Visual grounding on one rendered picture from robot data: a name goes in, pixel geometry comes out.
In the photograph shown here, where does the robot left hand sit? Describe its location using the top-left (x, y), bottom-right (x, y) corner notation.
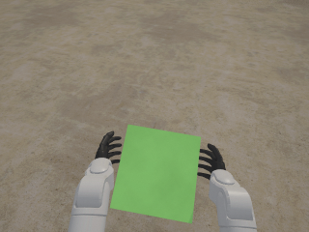
top-left (95, 131), bottom-right (122, 164)

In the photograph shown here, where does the left robot forearm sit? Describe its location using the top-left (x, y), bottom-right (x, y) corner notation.
top-left (68, 158), bottom-right (114, 232)

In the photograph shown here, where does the right robot forearm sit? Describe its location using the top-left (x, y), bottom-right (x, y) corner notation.
top-left (209, 169), bottom-right (257, 232)

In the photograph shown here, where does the robot right hand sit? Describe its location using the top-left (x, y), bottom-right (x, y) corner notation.
top-left (197, 143), bottom-right (226, 180)

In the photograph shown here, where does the carton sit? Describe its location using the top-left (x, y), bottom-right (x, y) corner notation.
top-left (110, 124), bottom-right (201, 224)

